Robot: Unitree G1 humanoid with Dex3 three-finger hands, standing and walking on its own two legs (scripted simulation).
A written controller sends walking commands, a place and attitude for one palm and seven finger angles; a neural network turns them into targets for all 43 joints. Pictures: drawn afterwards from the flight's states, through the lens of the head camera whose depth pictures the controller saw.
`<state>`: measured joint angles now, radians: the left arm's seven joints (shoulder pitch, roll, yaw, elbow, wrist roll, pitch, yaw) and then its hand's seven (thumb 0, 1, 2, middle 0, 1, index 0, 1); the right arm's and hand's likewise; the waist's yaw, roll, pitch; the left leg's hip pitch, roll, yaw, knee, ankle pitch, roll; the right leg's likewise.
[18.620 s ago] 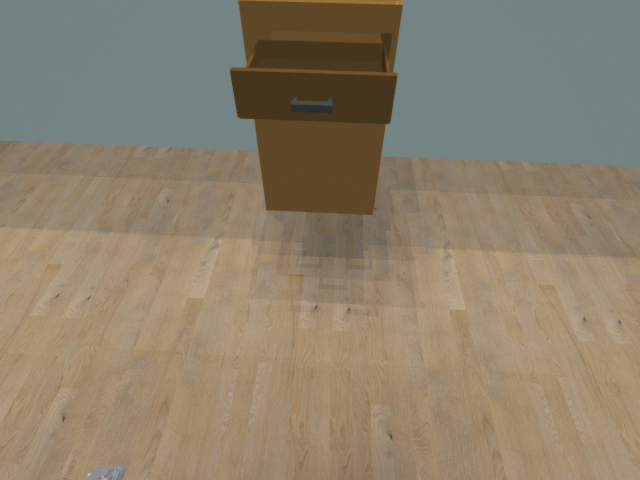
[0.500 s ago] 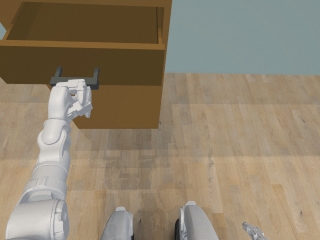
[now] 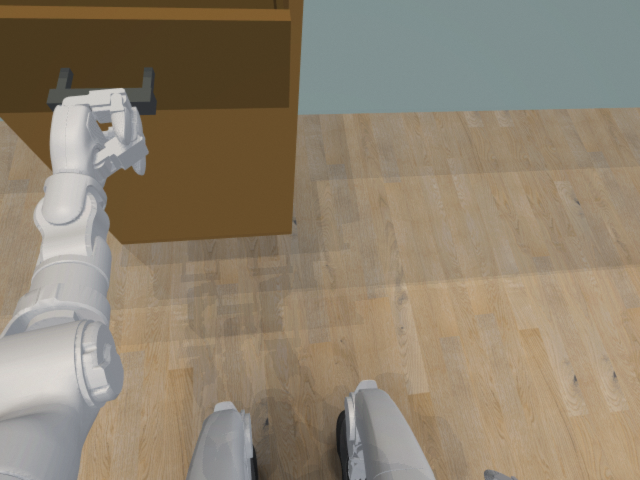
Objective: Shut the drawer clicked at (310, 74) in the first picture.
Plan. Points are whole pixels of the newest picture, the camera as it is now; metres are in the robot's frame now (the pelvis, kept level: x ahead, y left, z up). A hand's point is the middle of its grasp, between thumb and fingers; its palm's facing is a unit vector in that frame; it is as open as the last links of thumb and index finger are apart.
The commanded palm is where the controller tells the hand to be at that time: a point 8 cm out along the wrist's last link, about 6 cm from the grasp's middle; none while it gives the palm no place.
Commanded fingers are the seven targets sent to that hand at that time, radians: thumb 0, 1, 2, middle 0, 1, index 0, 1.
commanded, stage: push the drawer shut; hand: left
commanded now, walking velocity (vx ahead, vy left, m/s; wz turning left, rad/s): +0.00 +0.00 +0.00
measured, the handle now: (106, 89) +0.59 +0.22 +0.06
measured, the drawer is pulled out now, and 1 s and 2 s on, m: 0.09 0.00 0.00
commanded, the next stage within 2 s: pull the fist back off the drawer in 1.18 s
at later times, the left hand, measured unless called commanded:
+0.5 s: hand (136, 111) +0.55 +0.18 +0.06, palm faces +0.00 -1.00 -0.03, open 3.3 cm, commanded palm +0.55 +0.22 +0.06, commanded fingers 0.00 0.90 0.90 -1.40 -1.60 -1.40 -1.60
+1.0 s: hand (139, 74) +0.60 +0.18 +0.06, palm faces +0.01 -1.00 -0.03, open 3.5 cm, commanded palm +0.61 +0.20 +0.06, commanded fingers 0.00 0.90 0.90 -1.40 -1.60 -1.40 -1.60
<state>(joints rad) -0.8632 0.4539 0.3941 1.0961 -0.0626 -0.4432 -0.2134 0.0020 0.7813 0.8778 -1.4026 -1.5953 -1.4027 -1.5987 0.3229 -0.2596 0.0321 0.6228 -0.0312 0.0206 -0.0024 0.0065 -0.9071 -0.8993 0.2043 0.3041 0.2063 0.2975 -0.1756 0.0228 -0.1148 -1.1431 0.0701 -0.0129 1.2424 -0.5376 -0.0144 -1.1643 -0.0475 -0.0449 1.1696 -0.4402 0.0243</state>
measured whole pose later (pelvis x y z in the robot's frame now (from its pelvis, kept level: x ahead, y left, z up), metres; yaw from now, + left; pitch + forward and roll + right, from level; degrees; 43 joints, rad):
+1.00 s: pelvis -0.01 +0.01 -0.02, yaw -2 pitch +32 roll -6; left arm -1.28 0.74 0.47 1.33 0.08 -0.32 -0.21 0.10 0.74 0.87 -1.40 -1.60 -1.40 -1.60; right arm 0.39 -0.26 0.09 0.62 -0.07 0.05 0.02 0.00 -0.91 -0.90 0.20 0.30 0.21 0.30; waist -0.32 0.05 -0.09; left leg -1.35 0.09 -0.05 1.33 -0.55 -0.01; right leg -1.34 -0.02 -0.07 1.20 -0.42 0.03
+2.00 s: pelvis +0.01 +0.02 -0.01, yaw -2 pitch +31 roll -6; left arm -1.11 0.64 0.47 1.17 0.04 -0.29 -0.17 0.01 0.83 0.88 -1.40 -1.60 -1.40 -1.60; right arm 0.41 -0.24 0.08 0.60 -0.07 0.05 0.05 0.00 -0.91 -0.90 0.21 0.30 0.21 0.30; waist -0.28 0.05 -0.10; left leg -1.27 0.09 -0.03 1.28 -0.55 0.01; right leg -1.26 -0.02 -0.05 1.14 -0.42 0.05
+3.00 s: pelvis +0.06 +0.00 +0.11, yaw +1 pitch -1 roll -1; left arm 0.18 0.30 0.18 -0.10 -0.05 -0.05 0.09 0.01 0.89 0.89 -1.40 -1.59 -1.40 -1.60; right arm 0.18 -0.22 0.05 0.57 0.01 -0.04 -0.08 0.01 -0.91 -0.90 0.20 0.30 0.21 0.30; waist 0.04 0.06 -0.01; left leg -0.14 0.04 0.02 0.49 -0.33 -0.02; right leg -0.18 -0.05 -0.04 0.48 -0.27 0.03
